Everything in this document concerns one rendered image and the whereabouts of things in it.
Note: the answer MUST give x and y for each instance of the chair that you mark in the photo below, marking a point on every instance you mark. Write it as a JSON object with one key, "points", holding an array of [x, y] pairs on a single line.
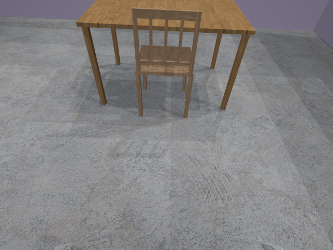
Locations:
{"points": [[165, 60]]}

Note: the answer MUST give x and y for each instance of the table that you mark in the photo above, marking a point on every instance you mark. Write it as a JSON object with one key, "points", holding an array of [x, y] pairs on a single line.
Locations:
{"points": [[218, 16]]}

